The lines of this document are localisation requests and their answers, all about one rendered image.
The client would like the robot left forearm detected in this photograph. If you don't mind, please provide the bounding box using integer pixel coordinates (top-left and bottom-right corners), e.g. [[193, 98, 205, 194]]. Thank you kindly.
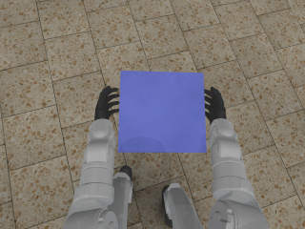
[[62, 118, 116, 229]]

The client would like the left robot thigh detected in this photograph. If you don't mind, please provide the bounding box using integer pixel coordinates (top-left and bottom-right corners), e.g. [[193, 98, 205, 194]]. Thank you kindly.
[[107, 177, 133, 229]]

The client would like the robot right hand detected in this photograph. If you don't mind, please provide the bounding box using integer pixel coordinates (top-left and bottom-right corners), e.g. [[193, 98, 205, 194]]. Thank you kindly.
[[204, 87, 227, 125]]

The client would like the left robot upper arm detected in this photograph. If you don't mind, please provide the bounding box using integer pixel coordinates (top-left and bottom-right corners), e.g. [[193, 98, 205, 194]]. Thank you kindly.
[[63, 207, 118, 229]]

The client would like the carton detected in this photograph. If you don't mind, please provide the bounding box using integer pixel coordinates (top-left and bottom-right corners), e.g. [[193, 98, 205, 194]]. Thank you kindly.
[[117, 71, 207, 153]]

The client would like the robot thigh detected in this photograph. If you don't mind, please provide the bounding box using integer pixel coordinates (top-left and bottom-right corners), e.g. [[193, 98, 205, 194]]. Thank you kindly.
[[107, 177, 133, 229], [163, 187, 204, 229]]

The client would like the robot right forearm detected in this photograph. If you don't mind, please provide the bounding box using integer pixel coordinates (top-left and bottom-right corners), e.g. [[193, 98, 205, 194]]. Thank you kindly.
[[208, 118, 270, 228]]

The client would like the right robot upper arm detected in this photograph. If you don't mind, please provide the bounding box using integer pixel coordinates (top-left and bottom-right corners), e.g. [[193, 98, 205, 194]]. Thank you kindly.
[[208, 198, 269, 229]]

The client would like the robot left hand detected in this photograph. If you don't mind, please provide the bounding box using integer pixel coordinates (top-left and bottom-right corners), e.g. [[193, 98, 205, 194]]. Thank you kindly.
[[94, 86, 120, 121]]

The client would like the right robot thigh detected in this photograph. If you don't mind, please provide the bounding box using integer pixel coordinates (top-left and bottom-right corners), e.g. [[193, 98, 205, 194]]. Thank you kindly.
[[163, 187, 204, 229]]

